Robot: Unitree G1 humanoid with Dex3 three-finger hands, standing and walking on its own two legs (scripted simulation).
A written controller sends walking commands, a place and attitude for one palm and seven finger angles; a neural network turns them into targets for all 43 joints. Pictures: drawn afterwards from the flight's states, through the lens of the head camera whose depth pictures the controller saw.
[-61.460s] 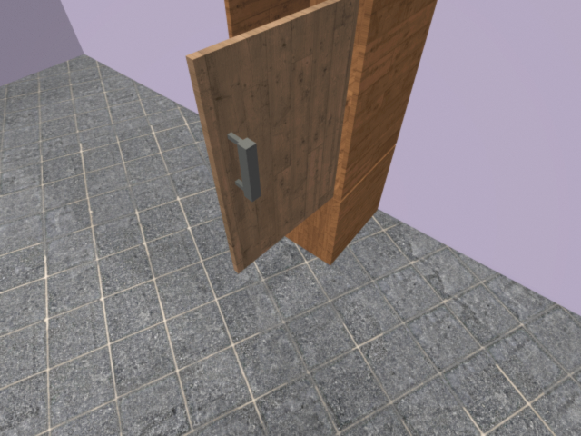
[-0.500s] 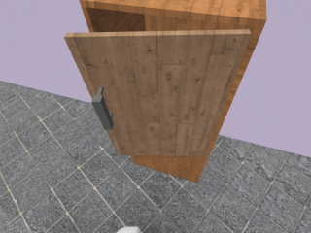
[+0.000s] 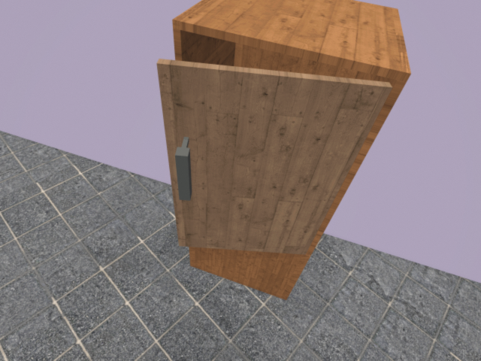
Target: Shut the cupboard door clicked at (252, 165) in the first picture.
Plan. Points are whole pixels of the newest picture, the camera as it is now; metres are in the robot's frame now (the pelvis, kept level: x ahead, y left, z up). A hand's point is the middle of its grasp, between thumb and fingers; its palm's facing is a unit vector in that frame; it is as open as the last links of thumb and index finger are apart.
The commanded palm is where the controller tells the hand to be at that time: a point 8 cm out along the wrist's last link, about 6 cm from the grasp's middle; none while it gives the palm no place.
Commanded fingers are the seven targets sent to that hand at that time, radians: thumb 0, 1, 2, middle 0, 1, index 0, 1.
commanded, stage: come to a stop and stand still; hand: left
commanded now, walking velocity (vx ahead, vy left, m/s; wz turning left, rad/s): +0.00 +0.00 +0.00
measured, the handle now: (185, 168) +0.48 +0.16 +0.02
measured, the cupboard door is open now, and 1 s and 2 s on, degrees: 17 17 17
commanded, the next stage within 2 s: look again from close up in 0.42 s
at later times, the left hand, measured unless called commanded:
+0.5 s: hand out of the picture -0.02 +0.18 -0.18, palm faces +0.03 -0.99 -0.15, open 7.4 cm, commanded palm none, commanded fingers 0.00 0.90 0.90 -0.20 -0.30 -0.20 -0.30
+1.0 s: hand out of the picture +0.00 +0.18 -0.17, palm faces +0.02 -0.97 -0.23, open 7.4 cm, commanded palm none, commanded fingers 0.00 0.90 0.90 -0.20 -0.30 -0.20 -0.30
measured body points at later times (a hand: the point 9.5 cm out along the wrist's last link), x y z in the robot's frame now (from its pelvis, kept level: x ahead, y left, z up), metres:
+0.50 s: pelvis +0.01 +0.02 +0.00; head +0.02 +0.03 +0.45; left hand -0.02 +0.23 -0.17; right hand -0.01 -0.19 -0.15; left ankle -0.02 +0.11 -0.74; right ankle +0.01 -0.13 -0.74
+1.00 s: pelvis -0.01 +0.00 +0.00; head -0.02 -0.01 +0.44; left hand +0.00 +0.23 -0.16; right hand +0.01 -0.23 -0.16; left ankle -0.02 +0.11 -0.74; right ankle +0.01 -0.13 -0.74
